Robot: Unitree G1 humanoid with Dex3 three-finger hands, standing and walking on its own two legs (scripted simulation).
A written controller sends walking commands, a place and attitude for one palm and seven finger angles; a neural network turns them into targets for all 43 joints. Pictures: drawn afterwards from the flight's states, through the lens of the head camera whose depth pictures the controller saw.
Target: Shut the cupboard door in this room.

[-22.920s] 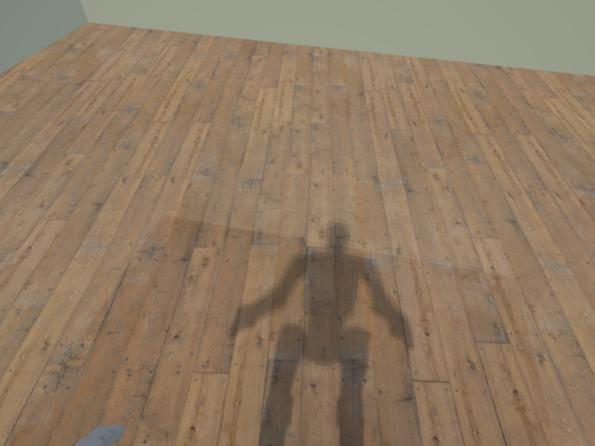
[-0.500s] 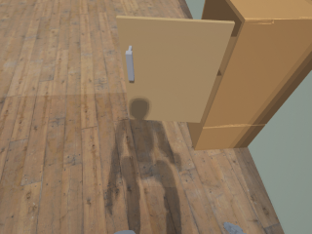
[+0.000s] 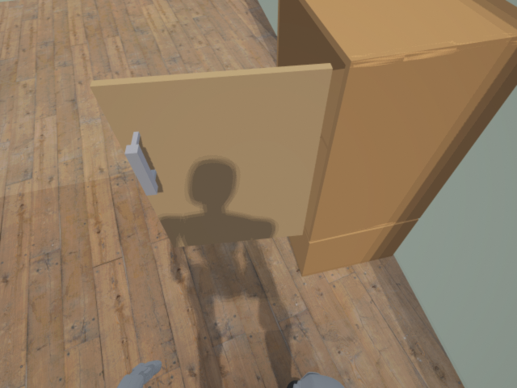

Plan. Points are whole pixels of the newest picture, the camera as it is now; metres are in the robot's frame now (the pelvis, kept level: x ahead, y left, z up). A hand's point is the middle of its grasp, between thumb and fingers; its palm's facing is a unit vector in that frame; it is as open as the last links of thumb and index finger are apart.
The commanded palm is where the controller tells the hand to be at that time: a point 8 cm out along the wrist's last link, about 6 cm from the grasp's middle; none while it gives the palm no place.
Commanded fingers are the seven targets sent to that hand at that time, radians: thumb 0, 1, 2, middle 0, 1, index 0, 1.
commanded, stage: come to a stop and stand still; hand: left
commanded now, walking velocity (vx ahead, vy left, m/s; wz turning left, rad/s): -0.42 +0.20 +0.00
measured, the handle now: (144, 164) +0.53 +0.25 -0.01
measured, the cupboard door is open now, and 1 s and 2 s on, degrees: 83 83 83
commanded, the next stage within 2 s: none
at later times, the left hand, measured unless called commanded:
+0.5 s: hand out of the picture +0.03 +0.26 -0.17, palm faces +0.08 -0.97 -0.22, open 7.4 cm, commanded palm none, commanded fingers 0.00 0.90 0.90 -0.20 -0.30 -0.20 -0.30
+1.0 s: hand out of the picture +0.03 +0.20 -0.15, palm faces -0.03 -0.97 -0.23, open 7.3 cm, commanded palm none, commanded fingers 0.00 0.90 0.90 -0.20 -0.30 -0.20 -0.30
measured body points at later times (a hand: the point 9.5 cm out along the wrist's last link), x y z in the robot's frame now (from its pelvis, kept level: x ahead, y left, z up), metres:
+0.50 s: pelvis -0.02 +0.05 +0.01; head +0.00 +0.08 +0.46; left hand +0.02 +0.31 -0.15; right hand +0.07 -0.18 -0.13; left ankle -0.04 +0.17 -0.72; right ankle +0.06 -0.08 -0.71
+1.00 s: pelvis -0.03 +0.02 +0.02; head -0.02 +0.00 +0.46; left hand +0.03 +0.25 -0.13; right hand -0.08 -0.20 -0.15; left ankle -0.04 +0.17 -0.72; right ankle -0.06 -0.08 -0.72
